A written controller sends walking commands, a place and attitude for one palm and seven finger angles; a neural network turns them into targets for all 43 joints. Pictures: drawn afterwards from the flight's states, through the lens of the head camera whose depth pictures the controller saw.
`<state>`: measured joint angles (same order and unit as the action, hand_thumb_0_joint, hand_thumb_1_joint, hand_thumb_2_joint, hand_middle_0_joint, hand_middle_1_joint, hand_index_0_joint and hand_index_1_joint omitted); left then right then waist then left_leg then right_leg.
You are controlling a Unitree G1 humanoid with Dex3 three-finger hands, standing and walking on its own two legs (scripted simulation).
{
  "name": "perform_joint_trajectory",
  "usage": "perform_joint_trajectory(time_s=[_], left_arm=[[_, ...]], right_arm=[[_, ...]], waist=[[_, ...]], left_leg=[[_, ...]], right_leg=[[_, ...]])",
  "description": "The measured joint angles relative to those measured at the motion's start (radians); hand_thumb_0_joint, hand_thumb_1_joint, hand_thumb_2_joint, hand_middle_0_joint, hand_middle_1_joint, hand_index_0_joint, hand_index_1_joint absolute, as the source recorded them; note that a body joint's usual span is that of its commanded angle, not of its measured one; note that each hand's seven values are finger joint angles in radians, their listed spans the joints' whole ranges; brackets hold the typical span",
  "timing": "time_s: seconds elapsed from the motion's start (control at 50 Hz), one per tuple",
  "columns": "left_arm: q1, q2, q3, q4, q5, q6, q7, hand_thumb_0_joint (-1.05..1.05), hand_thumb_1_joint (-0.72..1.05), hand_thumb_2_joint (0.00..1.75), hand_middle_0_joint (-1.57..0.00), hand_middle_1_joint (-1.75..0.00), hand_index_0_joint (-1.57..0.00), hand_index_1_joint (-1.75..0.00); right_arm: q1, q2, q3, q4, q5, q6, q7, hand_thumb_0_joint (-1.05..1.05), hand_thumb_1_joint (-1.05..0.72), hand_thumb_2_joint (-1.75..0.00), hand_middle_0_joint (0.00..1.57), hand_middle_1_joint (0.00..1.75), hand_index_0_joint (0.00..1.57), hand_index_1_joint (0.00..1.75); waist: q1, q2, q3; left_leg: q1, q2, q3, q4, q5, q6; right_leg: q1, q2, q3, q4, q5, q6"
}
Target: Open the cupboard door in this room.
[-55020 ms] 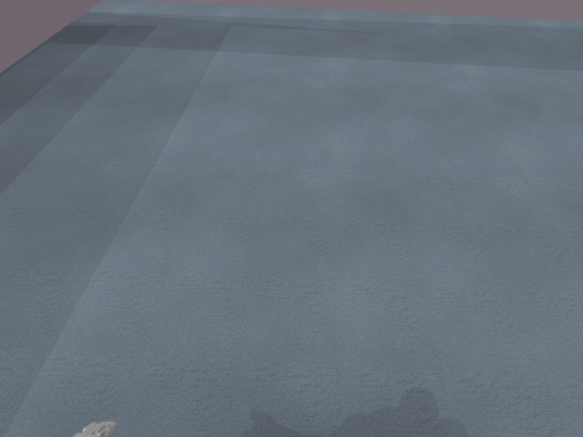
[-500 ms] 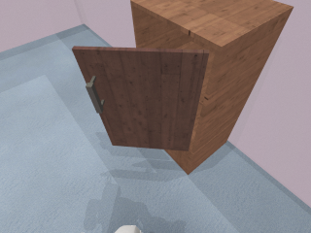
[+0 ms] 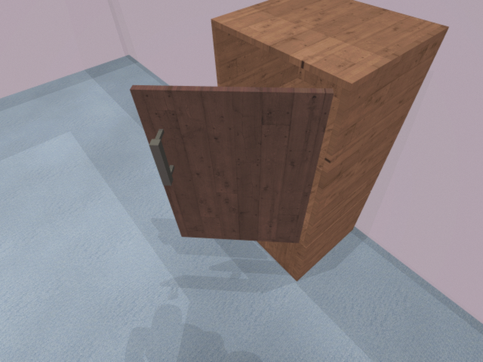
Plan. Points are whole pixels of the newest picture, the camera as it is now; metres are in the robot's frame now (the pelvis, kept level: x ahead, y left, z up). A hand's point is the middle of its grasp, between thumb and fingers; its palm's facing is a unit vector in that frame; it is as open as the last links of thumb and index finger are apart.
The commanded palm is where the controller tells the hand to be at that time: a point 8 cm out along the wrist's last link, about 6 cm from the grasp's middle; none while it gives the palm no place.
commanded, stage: come to a stop and stand still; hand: left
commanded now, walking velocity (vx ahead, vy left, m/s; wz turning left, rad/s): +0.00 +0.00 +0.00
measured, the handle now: (164, 157) +0.56 +0.23 -0.01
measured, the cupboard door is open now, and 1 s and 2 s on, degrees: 46 46 46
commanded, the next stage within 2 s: look again from close up in 0.12 s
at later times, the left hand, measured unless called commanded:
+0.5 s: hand out of the picture +0.06 +0.15 -0.16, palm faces -0.01 -0.97 -0.24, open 7.3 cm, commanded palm none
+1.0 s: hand out of the picture +0.06 +0.13 -0.16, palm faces +0.03 -0.97 -0.25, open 7.4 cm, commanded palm none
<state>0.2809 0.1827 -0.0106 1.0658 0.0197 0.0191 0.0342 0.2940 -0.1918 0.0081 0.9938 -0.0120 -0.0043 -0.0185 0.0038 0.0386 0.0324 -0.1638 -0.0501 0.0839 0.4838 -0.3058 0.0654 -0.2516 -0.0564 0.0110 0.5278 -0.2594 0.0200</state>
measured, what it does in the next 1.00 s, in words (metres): shifts its weight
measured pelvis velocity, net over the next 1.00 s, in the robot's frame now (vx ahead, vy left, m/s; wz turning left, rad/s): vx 0.02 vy -0.06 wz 0.02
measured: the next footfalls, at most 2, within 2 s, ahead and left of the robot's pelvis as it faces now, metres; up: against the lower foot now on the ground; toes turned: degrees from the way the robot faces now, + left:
left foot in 1.70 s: +0.03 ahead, +0.18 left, +0.00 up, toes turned +6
right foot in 2.00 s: +0.02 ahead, -0.04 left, +0.00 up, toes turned +1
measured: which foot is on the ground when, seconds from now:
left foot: down 0.00-1.00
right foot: down 0.00-1.00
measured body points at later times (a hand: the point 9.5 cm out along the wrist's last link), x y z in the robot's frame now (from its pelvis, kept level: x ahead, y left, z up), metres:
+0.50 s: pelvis +0.02 -0.03 +0.00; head +0.04 -0.05 +0.45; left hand +0.06 +0.20 -0.14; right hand +0.03 -0.26 -0.16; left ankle -0.02 +0.07 -0.74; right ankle +0.02 -0.15 -0.74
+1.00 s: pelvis +0.02 -0.06 +0.00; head +0.05 -0.08 +0.45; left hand +0.05 +0.18 -0.14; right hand +0.04 -0.30 -0.16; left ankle -0.02 +0.07 -0.73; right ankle +0.02 -0.15 -0.74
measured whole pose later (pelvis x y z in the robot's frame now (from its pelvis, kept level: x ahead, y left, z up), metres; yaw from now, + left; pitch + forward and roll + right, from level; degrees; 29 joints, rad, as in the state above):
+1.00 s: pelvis +0.02 -0.06 +0.00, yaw +1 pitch +0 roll +1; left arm 0.20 0.17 0.00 1.08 0.02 -0.01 0.04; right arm 0.23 -0.20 0.00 1.10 -0.01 0.01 -0.03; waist 0.00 0.03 0.05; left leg -0.13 0.03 0.04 0.43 -0.29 -0.03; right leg -0.21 0.02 -0.04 0.48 -0.27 -0.05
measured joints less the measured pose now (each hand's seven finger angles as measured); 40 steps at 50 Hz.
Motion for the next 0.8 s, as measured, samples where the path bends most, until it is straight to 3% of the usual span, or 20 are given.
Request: perform_joint_trajectory(time_s=[0.24,0.8], left_arm=[[-0.033,-0.011,-0.003,0.029,-0.005,-0.013,-0.002,0.00,0.91,0.90,-0.20,-0.29,-0.20,-0.30],[-0.089,-0.008,0.002,0.035,-0.006,-0.035,-0.005,0.00,0.91,0.90,-0.20,-0.29,-0.20,-0.30]], right_arm=[[-0.011,0.003,0.013,0.074,0.002,-0.016,-0.002,0.00,-0.92,-0.90,0.20,0.30,0.20,0.29],[-0.072,-0.003,-0.001,0.125,0.001,-0.010,-0.008,0.00,-0.91,-0.90,0.20,0.30,0.20,0.29]], waist=[[-0.005,0.005,0.021],[-0.011,-0.016,0.024]], left_leg=[[0.037,-0.005,0.001,-0.067,0.025,-0.009],[0.066,0.072,-0.035,-0.093,0.023,-0.087]], right_leg=[[0.016,-0.003,0.003,-0.024,0.004,0.013],[0.055,0.070,-0.041,-0.060,-0.004,-0.060]])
